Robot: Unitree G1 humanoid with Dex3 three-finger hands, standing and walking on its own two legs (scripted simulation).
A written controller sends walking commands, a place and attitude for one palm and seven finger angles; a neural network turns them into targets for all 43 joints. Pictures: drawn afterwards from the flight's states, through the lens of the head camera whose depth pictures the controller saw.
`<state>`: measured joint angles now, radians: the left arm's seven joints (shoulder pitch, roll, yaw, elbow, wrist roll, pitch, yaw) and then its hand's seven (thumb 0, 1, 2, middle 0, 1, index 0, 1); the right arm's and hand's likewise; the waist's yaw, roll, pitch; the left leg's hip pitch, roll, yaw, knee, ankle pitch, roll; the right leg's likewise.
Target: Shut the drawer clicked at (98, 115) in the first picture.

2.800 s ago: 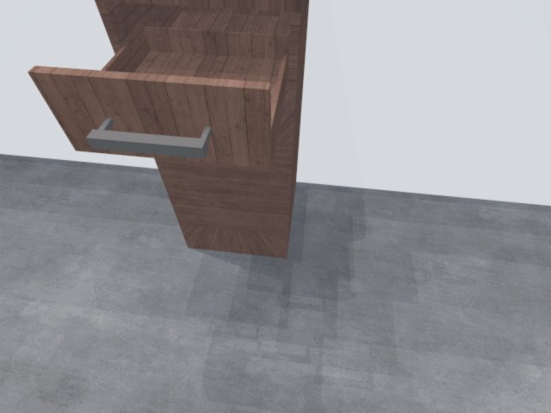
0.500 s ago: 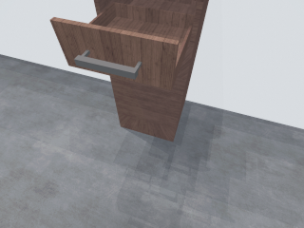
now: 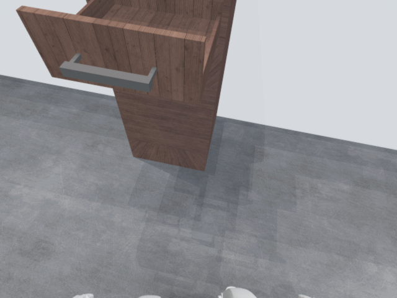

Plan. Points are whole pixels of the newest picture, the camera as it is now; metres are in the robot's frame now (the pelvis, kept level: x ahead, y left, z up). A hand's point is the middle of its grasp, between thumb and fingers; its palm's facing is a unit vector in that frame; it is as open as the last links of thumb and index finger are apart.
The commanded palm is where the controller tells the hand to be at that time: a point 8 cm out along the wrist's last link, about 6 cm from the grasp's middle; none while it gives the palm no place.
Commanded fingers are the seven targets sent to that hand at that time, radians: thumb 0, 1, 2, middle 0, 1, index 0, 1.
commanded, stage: turn to face it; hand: left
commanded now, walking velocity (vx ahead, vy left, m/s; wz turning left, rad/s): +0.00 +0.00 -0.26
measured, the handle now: (111, 70) +0.53 +0.24 +0.13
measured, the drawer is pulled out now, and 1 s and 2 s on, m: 0.28 0.28 0.28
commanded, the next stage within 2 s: take the last steps up to it in 0.04 s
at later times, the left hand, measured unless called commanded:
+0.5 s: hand out of the picture +0.11 +0.15 -0.17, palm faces -0.07 -0.98 -0.19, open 7.4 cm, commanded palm none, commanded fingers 0.00 0.90 0.90 -0.20 -0.30 -0.20 -0.30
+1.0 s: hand (129, 271) +0.18 +0.17 -0.17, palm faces +0.02 -0.98 -0.22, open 7.4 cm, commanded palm none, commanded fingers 0.00 0.90 0.90 -0.20 -0.30 -0.20 -0.30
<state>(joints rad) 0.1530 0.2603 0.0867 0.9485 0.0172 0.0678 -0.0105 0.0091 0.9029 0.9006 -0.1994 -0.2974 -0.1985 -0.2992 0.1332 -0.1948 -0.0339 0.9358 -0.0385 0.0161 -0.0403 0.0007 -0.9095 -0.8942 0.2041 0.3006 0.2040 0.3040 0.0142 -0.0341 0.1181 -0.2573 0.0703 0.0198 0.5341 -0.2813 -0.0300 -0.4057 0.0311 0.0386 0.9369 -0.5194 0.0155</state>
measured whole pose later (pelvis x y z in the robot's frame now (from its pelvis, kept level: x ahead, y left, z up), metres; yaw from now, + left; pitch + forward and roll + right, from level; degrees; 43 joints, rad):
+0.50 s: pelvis +0.03 -0.03 +0.00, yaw -4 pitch +0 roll +1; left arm 0.19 0.21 0.05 0.98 0.02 -0.01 -0.03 0.01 0.90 0.90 -0.20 -0.30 -0.20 -0.30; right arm 0.39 -0.18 -0.02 1.07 -0.02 0.00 -0.01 0.00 -0.91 -0.89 0.20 0.30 0.20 0.30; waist -0.01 -0.03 0.06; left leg -0.21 0.03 0.04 0.53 -0.34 -0.01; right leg -0.25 -0.04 -0.04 0.53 -0.34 -0.03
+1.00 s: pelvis +0.15 -0.02 -0.01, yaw -2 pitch +0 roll +2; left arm 0.26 0.17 0.05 1.04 0.02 -0.03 0.00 0.01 0.91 0.90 -0.20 -0.30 -0.20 -0.30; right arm 0.28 -0.16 -0.03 1.07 -0.02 0.01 -0.01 0.00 -0.92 -0.89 0.20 0.30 0.20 0.30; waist 0.01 -0.01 0.05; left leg -0.27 0.03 0.08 0.63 -0.39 -0.01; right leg -0.28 -0.06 -0.10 0.62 -0.32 -0.03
